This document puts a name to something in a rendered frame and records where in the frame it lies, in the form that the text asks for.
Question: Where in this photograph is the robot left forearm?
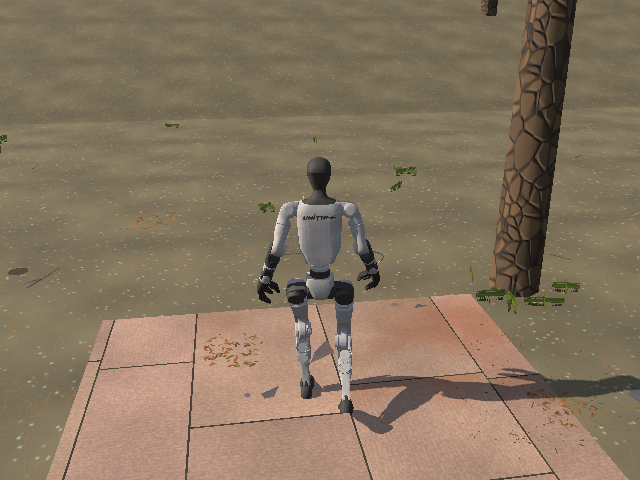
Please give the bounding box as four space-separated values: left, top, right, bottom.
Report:
259 241 280 284

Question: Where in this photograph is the robot right forearm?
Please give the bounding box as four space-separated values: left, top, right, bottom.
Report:
359 239 378 274

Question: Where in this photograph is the right robot foot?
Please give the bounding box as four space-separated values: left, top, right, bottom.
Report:
338 397 354 413

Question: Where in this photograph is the robot left hand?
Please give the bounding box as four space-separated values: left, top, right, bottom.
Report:
257 279 280 304

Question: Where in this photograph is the robot torso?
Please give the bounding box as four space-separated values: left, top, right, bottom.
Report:
296 196 343 300

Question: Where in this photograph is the robot right hand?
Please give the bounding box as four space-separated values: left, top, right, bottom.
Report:
357 270 380 290

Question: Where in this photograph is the left robot upper arm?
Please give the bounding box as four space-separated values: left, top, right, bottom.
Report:
270 201 299 257

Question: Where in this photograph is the right robot upper arm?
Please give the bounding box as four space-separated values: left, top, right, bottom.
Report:
340 201 369 255

